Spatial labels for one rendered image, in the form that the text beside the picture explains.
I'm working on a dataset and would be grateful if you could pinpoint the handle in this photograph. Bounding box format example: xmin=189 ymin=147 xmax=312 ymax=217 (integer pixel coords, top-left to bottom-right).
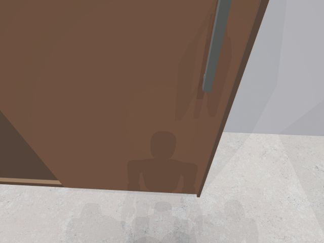
xmin=202 ymin=0 xmax=232 ymax=92

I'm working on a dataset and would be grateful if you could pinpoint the wardrobe door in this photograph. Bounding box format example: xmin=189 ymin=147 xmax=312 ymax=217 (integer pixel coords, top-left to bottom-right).
xmin=0 ymin=0 xmax=259 ymax=194
xmin=0 ymin=111 xmax=58 ymax=180

